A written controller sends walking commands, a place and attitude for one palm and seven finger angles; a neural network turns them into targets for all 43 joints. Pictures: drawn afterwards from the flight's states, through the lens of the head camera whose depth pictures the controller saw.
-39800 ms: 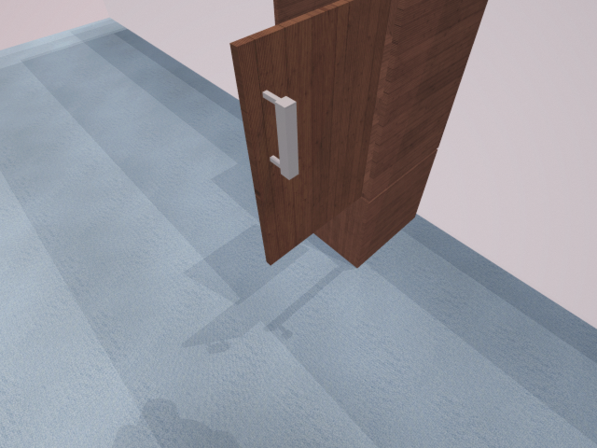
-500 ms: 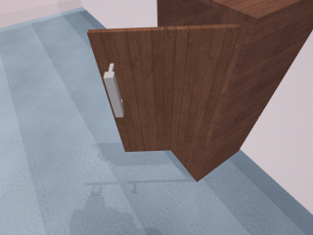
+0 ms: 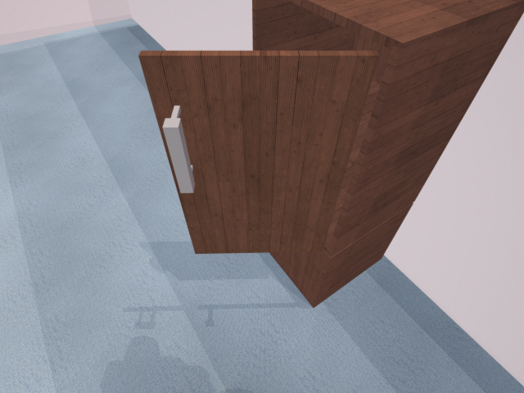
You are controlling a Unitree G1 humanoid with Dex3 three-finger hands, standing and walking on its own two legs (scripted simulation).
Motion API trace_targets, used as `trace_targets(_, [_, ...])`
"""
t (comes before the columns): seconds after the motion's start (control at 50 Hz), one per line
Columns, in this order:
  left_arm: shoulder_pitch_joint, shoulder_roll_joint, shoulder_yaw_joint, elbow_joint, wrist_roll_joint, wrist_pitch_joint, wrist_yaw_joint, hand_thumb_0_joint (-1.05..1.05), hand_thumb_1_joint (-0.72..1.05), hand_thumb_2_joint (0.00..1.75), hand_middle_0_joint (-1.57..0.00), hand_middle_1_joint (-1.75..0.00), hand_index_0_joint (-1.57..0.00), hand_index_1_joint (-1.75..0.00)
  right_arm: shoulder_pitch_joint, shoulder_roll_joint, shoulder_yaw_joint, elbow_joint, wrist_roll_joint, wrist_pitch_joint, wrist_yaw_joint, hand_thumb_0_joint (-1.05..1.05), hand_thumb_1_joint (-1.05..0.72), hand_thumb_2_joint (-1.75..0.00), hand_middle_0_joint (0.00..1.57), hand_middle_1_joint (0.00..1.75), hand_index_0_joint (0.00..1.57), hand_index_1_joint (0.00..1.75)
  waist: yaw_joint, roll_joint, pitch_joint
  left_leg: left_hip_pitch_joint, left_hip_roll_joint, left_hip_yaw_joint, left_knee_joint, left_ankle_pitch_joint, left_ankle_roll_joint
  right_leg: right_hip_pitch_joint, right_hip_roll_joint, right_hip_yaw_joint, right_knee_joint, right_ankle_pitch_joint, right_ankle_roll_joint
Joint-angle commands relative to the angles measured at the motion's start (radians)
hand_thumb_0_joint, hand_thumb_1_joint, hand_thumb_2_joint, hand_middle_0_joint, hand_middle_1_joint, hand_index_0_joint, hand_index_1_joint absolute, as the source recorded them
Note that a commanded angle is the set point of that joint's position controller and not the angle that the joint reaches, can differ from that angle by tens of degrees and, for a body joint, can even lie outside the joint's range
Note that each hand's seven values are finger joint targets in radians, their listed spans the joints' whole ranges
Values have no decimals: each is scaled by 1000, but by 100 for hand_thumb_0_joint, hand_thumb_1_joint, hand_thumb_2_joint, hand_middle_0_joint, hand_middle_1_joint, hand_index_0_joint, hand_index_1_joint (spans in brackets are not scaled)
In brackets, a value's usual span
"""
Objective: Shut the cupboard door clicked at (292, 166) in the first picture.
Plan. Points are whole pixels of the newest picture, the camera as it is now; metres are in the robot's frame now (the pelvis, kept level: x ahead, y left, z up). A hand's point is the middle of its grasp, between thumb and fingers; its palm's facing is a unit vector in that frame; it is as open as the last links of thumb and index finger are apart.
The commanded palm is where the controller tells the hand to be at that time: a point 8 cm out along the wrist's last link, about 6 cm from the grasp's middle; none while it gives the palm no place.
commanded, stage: shuffle to correct the standing spot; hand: left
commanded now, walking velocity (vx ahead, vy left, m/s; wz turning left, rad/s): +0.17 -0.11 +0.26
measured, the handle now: (182, 150) +0.51 +0.19 +0.08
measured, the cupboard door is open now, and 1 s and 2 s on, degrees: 57 57 57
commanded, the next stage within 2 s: come to a stop and stand still in 0.22 s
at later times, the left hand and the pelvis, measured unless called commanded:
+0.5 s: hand out of the picture +0.02 +0.14 -0.18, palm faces +0.09 -0.97 -0.22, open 7.4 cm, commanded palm none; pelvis +0.07 -0.03 -0.01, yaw +3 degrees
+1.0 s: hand out of the picture +0.10 +0.15 -0.17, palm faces +0.06 -0.95 -0.29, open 7.4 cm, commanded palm none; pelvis +0.07 -0.05 -0.02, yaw +2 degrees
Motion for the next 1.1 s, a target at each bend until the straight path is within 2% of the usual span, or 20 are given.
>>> trace_targets(0.0, [74, 121, 29, -17, 2, -6, -1, 0, 90, 90, -20, -30, -20, -30, 29, -76, -15, -33, -3, -8, -2, 0, -90, -90, 20, 30, 20, 30, 0, -29, 51, 26, 49, -59, -30, -134, 31, -143, -81, 74, -157, -145, -45])
trace_targets(0.12, [89, 126, 45, -25, 5, -2, -11, 0, 90, 90, -20, -30, -20, -30, 55, -70, -22, -47, -11, -9, 1, 0, -90, -90, 20, 30, 20, 30, -9, -2, 110, -50, 45, -86, 4, -202, 48, -185, -77, 44, -113, -250, -65])
trace_targets(0.3, [127, 62, 52, -32, 8, -15, -17, 0, 90, 90, -20, -30, -20, -30, 129, -134, -50, -28, -11, -25, -30, 0, -90, -90, 20, 30, 20, 30, -4, 159, -10, 91, 237, -303, 1, 257, 179, -209, -2, -100, 109, -94, -39])
trace_targets(0.36, [253, 131, 77, 13, 10, -24, -3, 0, 90, 90, -20, -30, -20, -30, 15, -39, -28, -75, 2, -27, -25, 0, -90, -90, 20, 30, 20, 30, 60, -181, -24, -252, 24, 12, 293, 36, 40, 151, -195, 119, -102, 519, -57])
trace_targets(0.38, [300, 138, 74, 29, 8, -25, 6, 0, 90, 90, -20, -30, -20, -30, -70, -5, -18, -107, 2, -21, -26, 0, -90, -90, 20, 30, 20, 30, 86, -252, 19, -331, -6, 11, 359, -311, 21, 183, -281, 153, -85, 979, -82])
trace_targets(0.42, [291, 91, 51, 45, 16, -36, 22, 0, 90, 90, -20, -30, -20, -30, -68, -6, -17, -91, 5, -20, -29, 0, -90, -90, 20, 30, 20, 30, 69, -214, 2, -375, 6, -23, 430, -352, 17, 265, -275, 99, -2, 1400, -80])
trace_targets(0.48, [206, 125, 53, -2, 15, -35, 26, 0, 90, 90, -20, -30, -20, -30, -70, -12, -20, -79, 16, -22, -21, 0, -90, -90, 20, 30, 20, 30, 36, -133, -22, -262, -28, 25, 257, -245, 12, 227, -229, 50, 45, 1313, -115])
trace_targets(0.54, [104, 148, 59, -48, -6, -21, 25, 0, 90, 90, -20, -30, -20, -30, 70, -34, -31, -41, 9, -12, -29, 0, -90, -90, 20, 30, 20, 30, -49, -113, -79, 93, -52, 53, 33, 206, 27, 15, -156, -6, 169, 1087, -70])
trace_targets(0.56, [91, 130, 58, -64, -13, -16, 23, 0, 90, 90, -20, -30, -20, -30, 129, -74, -43, -34, 3, -12, -33, 0, -90, -90, 20, 30, 20, 30, -71, -57, -112, 272, 61, -41, 48, 572, 80, -133, -105, -46, 263, 832, -27])
trace_targets(0.58, [68, 73, 47, -87, -19, -12, 28, 0, 90, 90, -20, -30, -20, -30, 192, -113, -56, -20, 2, -15, -33, 0, -90, -90, 20, 30, 20, 30, -93, 109, -136, 376, 253, -222, 29, 965, 205, -273, -28, -82, 452, 201, 10])
trace_targets(0.6, [47, 50, 52, -106, -17, -7, 32, 0, 90, 90, -20, -30, -20, -30, 183, -119, -52, -31, 8, -14, -32, 0, -90, -90, 20, 30, 20, 30, -84, 171, -105, 305, 322, -246, -45, 1158, 284, -287, 5, -11, 604, -287, 10])
trace_targets(0.68, [84, 35, 63, -92, -2, 33, 24, 0, 90, 90, -20, -30, -20, -30, -70, -81, -31, -118, -3, -14, -38, 0, -90, -90, 20, 30, 20, 30, 36, 145, 22, -1, 258, -153, -98, 727, 222, -198, -63, 29, 480, -196, 1])
trace_targets(0.8, [128, 17, 61, -88, 12, 34, 10, 0, 90, 90, -20, -30, -20, -30, -93, -120, -61, -158, -8, 5, -18, 0, -90, -90, 20, 30, 20, 30, 54, 97, -62, -101, 206, -127, -68, 242, 165, -32, -29, -67, 194, 41, 22])
trace_targets(0.82, [193, 80, 57, -60, 6, 3, 33, 0, 90, 90, -20, -30, -20, -30, -177, -177, -76, -194, 21, -16, -17, 0, -90, -90, 20, 30, 20, 30, 100, -44, -172, 77, 191, -108, 186, 375, 83, -77, -104, 60, -100, 231, 13])
trace_targets(0.84, [51, 167, 69, -160, 16, -10, 28, 0, 90, 90, -20, -30, -20, -30, -75, -78, -65, -245, 15, -4, 11, 0, -90, -90, 20, 30, 20, 30, 0, -216, -165, -82, 15, -28, 231, -114, 19, -56, -230, 258, -111, 260, -58])
trace_targets(0.86, [27, 185, 78, -182, 10, -27, 25, 0, 90, 90, -20, -30, -20, -30, -83, -53, -51, -245, 1, 3, 16, 0, -90, -90, 20, 30, 20, 30, 11, -110, -155, -101, -18, -44, 281, -240, 7, -54, -289, 319, -88, 389, -136])
trace_targets(0.9, [-27, 210, 72, -186, 18, -26, 18, 0, 90, 90, -20, -30, -20, -30, -63, -23, -54, -235, -3, 1, 23, 0, -90, -90, 20, 30, 20, 30, -33, 74, -108, -23, -41, -17, 103, -133, 3, -73, -194, 144, 38, 510, -115])
trace_targets(0.94, [-58, 167, 61, -186, 4, -23, 18, 0, 90, 90, -20, -30, -20, -30, -19, -91, -55, -217, 7, 0, 13, 0, -90, -90, 20, 30, 20, 30, -43, -139, -110, 62, 33, -83, 99, 89, 33, -160, -115, 75, 29, 295, -51])
trace_targets(1.0, [-77, 155, 51, -195, 7, -5, 12, 0, 90, 90, -20, -30, -20, -30, -42, -92, -46, -211, -2, 5, 13, 0, -90, -90, 20, 30, 20, 30, -25, -27, 88, -35, 48, -126, -25, -85, 40, -262, -74, 73, -62, -83, -32])
trace_targets(1.08, [-38, 177, 52, -183, 7, -4, 5, 0, 90, 90, -20, -30, -20, -30, -1, -84, -38, -193, -8, 10, 15, 0, -90, -90, 20, 30, 20, 30, -18, -72, 113, -39, 12, -90, -35, -176, 26, -284, -97, 113, -152, -248, -47])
